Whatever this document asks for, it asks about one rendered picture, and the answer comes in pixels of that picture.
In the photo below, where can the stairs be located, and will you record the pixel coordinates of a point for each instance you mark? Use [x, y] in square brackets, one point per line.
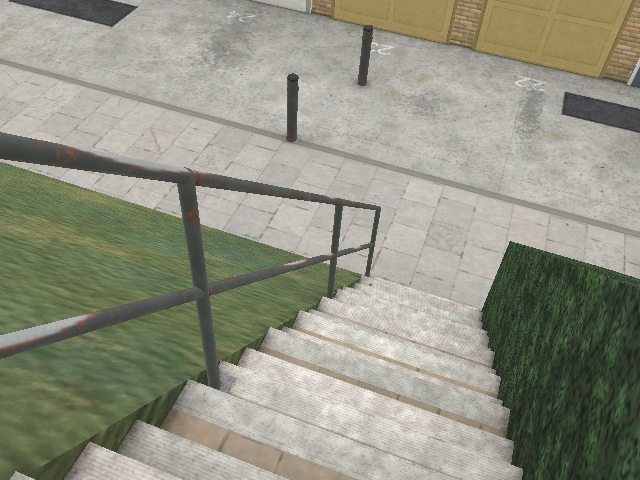
[382, 382]

